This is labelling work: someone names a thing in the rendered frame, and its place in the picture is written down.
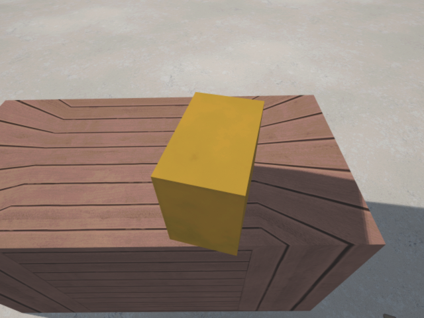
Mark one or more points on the carton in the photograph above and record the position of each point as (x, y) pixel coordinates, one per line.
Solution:
(203, 178)

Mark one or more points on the pedestal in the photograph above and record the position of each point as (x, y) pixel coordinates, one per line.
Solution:
(81, 229)

